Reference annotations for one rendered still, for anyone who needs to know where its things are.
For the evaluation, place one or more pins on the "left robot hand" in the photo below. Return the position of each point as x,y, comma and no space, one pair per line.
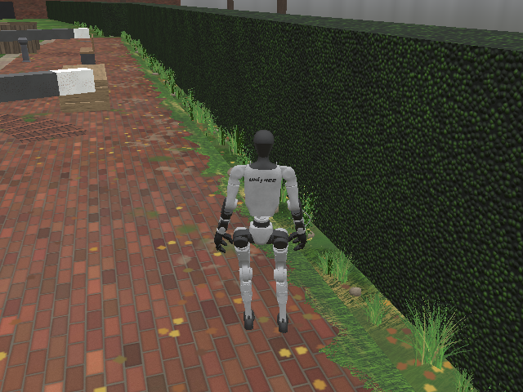
218,241

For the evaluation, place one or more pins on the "right robot hand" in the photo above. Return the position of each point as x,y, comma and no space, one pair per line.
299,238

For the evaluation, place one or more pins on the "right robot foot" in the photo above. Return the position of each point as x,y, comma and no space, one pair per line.
283,327

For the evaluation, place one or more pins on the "left robot upper arm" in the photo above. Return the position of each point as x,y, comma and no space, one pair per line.
236,173

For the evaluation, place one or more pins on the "right robot upper arm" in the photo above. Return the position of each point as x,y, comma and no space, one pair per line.
291,186

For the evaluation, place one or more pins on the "right robot forearm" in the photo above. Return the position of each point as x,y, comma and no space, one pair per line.
298,219

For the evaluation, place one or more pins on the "robot left shin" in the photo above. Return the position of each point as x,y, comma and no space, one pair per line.
246,293

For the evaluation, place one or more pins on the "left robot forearm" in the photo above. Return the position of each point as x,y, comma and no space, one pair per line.
224,219

